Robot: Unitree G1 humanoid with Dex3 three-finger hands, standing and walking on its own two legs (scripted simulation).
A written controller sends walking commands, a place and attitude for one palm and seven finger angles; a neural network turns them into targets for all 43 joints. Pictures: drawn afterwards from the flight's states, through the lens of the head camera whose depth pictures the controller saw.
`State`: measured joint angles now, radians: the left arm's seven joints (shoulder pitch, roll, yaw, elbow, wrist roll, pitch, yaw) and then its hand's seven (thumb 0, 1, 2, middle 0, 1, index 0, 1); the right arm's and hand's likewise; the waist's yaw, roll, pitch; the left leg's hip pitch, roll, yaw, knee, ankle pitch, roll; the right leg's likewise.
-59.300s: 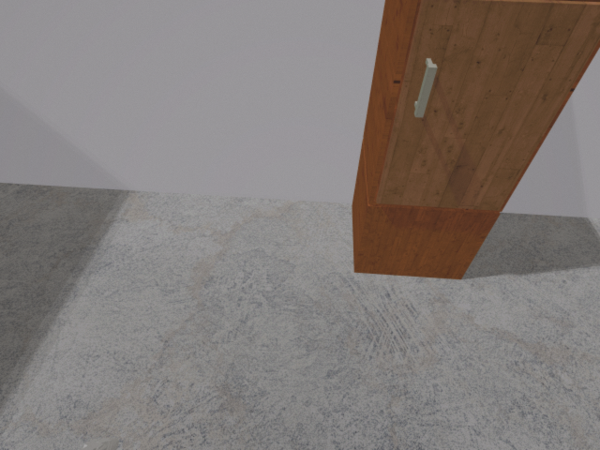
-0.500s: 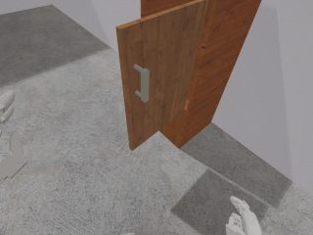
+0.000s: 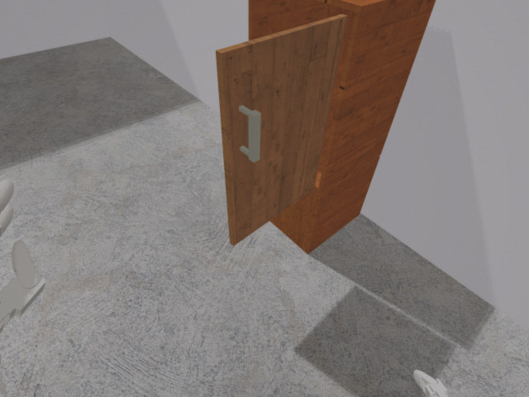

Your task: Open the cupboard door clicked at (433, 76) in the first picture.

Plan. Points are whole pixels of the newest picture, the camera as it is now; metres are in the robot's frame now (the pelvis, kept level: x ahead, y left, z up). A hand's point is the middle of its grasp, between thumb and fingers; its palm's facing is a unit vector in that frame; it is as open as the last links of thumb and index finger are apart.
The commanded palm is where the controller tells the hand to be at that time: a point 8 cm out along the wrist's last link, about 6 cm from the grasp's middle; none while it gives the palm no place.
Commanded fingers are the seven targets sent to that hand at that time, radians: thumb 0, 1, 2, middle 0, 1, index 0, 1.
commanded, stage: stop stepping back and stand still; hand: left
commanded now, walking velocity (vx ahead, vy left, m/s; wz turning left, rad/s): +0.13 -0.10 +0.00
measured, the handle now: (248, 133) +0.64 +0.07 +0.07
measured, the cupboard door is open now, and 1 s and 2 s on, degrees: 92 92 92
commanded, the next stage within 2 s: let the arm hang, fingers relaxed in 0.18 s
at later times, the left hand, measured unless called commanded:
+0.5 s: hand out of the picture +0.13 +0.19 -0.13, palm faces +0.07 -0.96 -0.26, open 7.4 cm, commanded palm none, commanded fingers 0.00 0.90 0.90 -0.20 -0.30 -0.20 -0.30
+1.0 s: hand out of the picture -0.02 +0.17 -0.16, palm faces +0.11 -0.97 -0.22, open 7.3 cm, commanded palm none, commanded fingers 0.00 0.90 0.90 -0.20 -0.30 -0.20 -0.30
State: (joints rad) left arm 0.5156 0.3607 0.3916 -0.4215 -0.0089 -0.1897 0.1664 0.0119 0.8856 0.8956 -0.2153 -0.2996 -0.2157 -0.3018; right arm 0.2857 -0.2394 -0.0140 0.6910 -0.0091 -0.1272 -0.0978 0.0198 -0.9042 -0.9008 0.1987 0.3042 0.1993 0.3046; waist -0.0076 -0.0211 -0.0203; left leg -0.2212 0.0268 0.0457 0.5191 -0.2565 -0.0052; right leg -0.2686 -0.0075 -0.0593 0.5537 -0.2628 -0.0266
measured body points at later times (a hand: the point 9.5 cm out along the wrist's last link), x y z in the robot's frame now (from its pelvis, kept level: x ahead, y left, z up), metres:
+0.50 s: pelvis +0.00 -0.01 -0.01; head +0.02 -0.03 +0.44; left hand +0.12 +0.24 -0.11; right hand +0.13 -0.25 -0.15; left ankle +0.01 +0.12 -0.73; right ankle +0.02 -0.10 -0.73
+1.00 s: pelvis +0.00 -0.01 +0.01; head +0.01 -0.02 +0.46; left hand -0.03 +0.22 -0.14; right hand -0.01 -0.21 -0.16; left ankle +0.00 +0.11 -0.73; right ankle +0.02 -0.10 -0.73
